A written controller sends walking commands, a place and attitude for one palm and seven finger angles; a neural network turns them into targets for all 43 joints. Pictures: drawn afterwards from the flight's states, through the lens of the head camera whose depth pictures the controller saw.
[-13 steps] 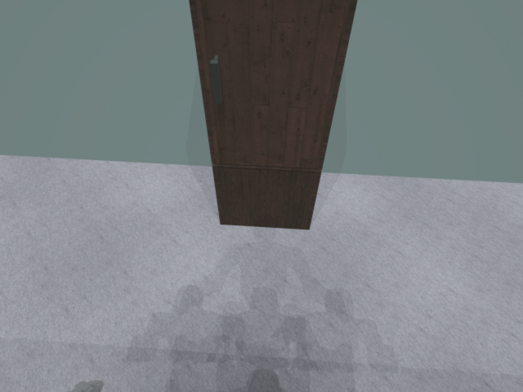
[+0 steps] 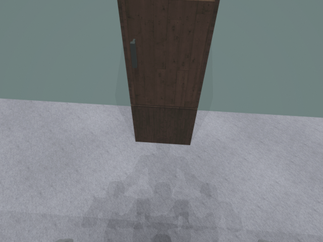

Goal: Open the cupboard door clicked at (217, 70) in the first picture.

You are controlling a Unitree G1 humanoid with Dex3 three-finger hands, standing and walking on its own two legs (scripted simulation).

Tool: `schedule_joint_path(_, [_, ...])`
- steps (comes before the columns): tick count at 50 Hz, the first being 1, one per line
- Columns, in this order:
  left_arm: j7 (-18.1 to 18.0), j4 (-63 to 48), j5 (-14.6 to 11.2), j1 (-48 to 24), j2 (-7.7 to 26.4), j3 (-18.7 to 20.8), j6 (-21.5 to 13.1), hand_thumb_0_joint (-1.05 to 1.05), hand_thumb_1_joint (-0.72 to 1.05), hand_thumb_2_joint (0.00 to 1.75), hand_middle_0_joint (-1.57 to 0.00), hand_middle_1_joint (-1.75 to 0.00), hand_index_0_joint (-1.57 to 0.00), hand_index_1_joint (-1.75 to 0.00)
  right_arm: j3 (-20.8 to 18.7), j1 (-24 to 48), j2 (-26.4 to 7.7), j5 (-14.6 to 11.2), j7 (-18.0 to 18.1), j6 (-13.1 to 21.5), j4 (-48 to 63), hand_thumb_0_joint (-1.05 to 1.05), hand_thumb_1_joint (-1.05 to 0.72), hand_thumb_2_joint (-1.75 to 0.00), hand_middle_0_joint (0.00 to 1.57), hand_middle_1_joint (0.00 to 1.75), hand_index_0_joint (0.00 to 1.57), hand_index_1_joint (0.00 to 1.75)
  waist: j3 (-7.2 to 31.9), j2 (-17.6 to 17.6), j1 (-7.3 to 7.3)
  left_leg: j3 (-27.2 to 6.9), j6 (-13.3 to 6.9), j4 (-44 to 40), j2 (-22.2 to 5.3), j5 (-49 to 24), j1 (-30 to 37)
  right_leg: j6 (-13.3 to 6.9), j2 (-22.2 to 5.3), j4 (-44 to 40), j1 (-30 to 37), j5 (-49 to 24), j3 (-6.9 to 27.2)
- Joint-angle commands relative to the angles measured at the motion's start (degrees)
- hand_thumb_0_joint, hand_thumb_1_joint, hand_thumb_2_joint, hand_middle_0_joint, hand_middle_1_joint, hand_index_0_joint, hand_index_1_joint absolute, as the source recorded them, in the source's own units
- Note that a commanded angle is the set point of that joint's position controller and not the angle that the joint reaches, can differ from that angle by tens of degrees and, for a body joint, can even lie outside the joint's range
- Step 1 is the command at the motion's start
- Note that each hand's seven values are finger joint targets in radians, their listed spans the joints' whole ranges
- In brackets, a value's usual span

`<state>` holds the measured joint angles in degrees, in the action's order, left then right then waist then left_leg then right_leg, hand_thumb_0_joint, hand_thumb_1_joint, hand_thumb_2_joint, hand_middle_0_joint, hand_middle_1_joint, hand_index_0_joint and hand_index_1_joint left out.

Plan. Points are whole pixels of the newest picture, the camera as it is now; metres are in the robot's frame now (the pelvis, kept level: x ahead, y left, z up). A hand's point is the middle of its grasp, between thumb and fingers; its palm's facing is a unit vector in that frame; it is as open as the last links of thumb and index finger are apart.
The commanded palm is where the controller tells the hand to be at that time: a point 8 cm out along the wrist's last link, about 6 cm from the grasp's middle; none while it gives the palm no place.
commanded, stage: stand and wait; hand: left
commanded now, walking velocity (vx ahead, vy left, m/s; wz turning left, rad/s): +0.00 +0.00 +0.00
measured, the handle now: (134, 53) +0.94 +0.20 +0.01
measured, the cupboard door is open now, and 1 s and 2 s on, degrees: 0 0 0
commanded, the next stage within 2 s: look at it before walking up in 0.56 s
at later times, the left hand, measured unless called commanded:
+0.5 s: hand out of the picture +0.05 +0.24 -0.15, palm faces -0.03 -0.94 -0.34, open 7.4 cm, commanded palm none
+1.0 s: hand out of the picture +0.07 +0.23 -0.15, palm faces -0.03 -0.94 -0.33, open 7.4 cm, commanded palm none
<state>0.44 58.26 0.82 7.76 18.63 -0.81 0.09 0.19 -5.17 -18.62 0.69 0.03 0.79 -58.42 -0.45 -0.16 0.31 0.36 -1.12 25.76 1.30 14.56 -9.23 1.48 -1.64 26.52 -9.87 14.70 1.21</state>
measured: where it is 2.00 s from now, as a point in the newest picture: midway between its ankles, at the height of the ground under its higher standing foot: outside the picture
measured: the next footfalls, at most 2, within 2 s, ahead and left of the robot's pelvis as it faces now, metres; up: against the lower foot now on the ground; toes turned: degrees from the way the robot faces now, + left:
right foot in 1.94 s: +0.26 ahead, -0.14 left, +0.00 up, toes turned -9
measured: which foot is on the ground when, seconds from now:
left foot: down 0.00-1.00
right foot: down 0.00-1.00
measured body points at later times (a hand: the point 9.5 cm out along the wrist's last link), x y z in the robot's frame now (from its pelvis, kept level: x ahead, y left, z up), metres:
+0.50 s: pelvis -0.01 -0.01 +0.00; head -0.01 -0.02 +0.45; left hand +0.05 +0.29 -0.13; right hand +0.05 -0.31 -0.13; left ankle -0.01 +0.11 -0.74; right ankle +0.00 -0.14 -0.74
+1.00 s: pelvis -0.01 -0.01 +0.00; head +0.00 -0.01 +0.45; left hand +0.07 +0.28 -0.13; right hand +0.07 -0.31 -0.13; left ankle -0.01 +0.11 -0.74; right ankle +0.00 -0.14 -0.74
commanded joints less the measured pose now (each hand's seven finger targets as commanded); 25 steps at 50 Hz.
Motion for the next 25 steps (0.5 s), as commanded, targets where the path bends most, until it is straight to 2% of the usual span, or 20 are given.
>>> schedule_joint_path(1, [-1.1, -3.5, -0.1, -2.5, 12.2, 3.0, -1.4, 0.0, 0.9, 0.9, -0.2, -0.3, -0.2, -0.3, -3.0, 2.7, -12.0, 0.1, 0.8, 1.4, 3.1, 0.0, -0.9, -0.9, 0.2, 0.3, 0.2, 0.3, 2.8, 0.5, -0.22, -5.7, -1.2, -5.4, -7.1, -10.9, 0.6, -3.1, -4.8, -4.2, 0.3, -10.1, 3.9])
schedule_joint_path(3, [-1.2, -3.2, 0.0, -2.7, 12.3, 3.0, -1.4, 0.0, 0.9, 0.9, -0.2, -0.3, -0.2, -0.3, -2.9, 2.3, -12.0, 0.1, 0.8, 1.4, 2.8, 0.0, -0.9, -0.9, 0.2, 0.3, 0.2, 0.3, 2.5, -0.3, -0.41, -5.6, -1.1, -5.6, -7.2, -10.4, 0.4, -3.1, -4.8, -4.4, 0.3, -10.1, 4.1])
schedule_joint_path(7, [-1.1, -2.4, -0.1, -2.3, 12.2, 3.0, -1.4, 0.0, 0.9, 0.9, -0.2, -0.3, -0.2, -0.3, -2.9, 1.8, -12.1, 0.0, 0.7, 1.4, 1.7, 0.0, -0.9, -0.9, 0.2, 0.3, 0.2, 0.3, 2.4, 0.7, -0.19, -5.9, -1.1, -6.4, -7.3, -9.0, 0.3, -3.1, -4.7, -5.2, 0.7, -8.6, 4.2])
schedule_joint_path(14, [-1.1, -0.9, -0.2, -2.0, 12.5, 3.0, -1.5, 0.0, 0.9, 0.9, -0.2, -0.3, -0.2, -0.3, -2.6, 0.9, -12.3, -0.1, 0.7, 1.3, 0.0, 0.0, -0.9, -0.9, 0.2, 0.3, 0.2, 0.3, 2.2, 0.2, -0.27, -6.1, -0.8, -7.2, -7.5, -7.7, 0.1, -3.2, -5.0, -6.3, 1.1, -7.5, 4.6])
schedule_joint_path(20, [-1.0, -0.1, -0.1, -1.9, 12.6, 2.9, -1.5, 0.0, 0.9, 0.9, -0.2, -0.3, -0.2, -0.3, -2.4, 0.4, -12.4, -0.1, 0.6, 1.1, -0.9, 0.0, -0.9, -0.9, 0.2, 0.3, 0.2, 0.3, 0.3, -0.4, -0.19, -6.5, -0.7, -8.1, -7.3, -4.2, -0.9, -3.2, -5.0, -7.9, -0.3, -2.9, 5.4])
schedule_joint_path(25, [-1.0, 0.0, -0.1, -2.1, 12.7, 2.9, -1.5, 0.0, 0.9, 0.9, -0.2, -0.3, -0.2, -0.3, -2.5, -0.1, -12.5, -0.1, 0.6, 1.1, -1.3, 0.0, -0.9, -0.9, 0.2, 0.3, 0.2, 0.3, 0.9, -0.6, -0.39, -6.4, -0.5, -7.9, -7.4, -4.6, -0.4, -3.2, -5.0, -8.1, -0.6, -2.8, 5.6])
